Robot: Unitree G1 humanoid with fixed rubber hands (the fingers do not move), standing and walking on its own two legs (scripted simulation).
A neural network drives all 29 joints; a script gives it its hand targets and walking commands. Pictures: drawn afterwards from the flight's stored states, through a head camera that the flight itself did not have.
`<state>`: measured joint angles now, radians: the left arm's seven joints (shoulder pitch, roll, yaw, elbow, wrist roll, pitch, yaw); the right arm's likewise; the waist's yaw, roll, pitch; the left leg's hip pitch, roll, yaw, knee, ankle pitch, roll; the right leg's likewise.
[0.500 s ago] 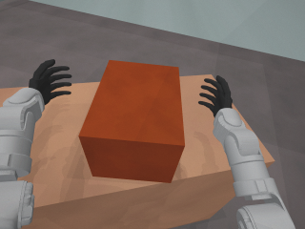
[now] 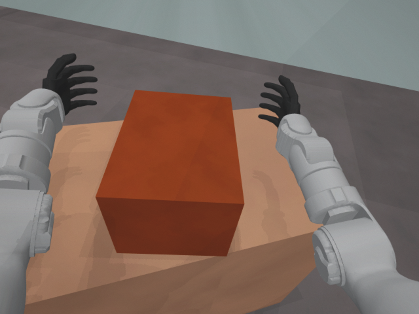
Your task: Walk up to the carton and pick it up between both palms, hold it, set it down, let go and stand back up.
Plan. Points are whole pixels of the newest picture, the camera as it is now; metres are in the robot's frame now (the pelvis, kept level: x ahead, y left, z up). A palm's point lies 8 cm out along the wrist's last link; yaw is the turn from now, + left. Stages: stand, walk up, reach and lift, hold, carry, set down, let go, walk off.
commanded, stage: reach and lift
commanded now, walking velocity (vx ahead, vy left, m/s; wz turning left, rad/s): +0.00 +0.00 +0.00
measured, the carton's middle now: (178, 168) +0.44 +0.00 +0.04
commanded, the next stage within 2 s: none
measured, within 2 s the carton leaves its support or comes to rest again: neither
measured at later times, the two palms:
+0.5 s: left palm (79, 141) +0.46 +0.19 +0.12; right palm (271, 156) +0.39 -0.19 +0.11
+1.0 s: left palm (91, 143) +0.46 +0.17 +0.11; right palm (261, 155) +0.40 -0.17 +0.11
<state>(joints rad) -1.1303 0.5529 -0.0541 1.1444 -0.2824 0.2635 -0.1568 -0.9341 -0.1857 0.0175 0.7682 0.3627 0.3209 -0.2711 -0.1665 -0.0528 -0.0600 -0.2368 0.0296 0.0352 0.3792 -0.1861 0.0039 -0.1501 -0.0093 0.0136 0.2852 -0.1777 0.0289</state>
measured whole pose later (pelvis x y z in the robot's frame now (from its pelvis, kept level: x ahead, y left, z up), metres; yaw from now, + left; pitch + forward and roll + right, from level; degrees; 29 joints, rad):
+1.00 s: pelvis -0.01 +0.00 -0.01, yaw +1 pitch +12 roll -2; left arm -1.14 0.38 -0.11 1.49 -0.25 -0.10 -0.09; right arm -0.93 -0.06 -0.01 1.12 0.29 -0.05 -0.28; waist -0.17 -0.03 -0.15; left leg -0.51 0.04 0.01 0.49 -0.19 0.00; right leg -0.41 0.00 -0.01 0.38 -0.19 0.03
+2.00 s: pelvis +0.00 +0.01 +0.00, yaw +0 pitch +2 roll -1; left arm -1.02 0.23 0.48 1.23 0.34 -0.03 -0.16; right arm -0.80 0.17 -0.57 0.82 -0.32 -0.05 -0.13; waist -0.12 -0.08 0.01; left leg -0.20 0.01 0.05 0.34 -0.18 0.02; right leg -0.12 -0.03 0.02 0.26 -0.17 0.05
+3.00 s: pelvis +0.01 +0.00 +0.00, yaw +0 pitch -3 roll -1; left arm -0.87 0.11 0.43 0.83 0.39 0.15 -0.21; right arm -0.69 0.13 -0.45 0.77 -0.25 -0.15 -0.15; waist -0.06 -0.08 0.08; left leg -0.08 0.01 0.04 0.30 -0.17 0.00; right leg 0.00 -0.03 -0.04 0.22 -0.17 0.03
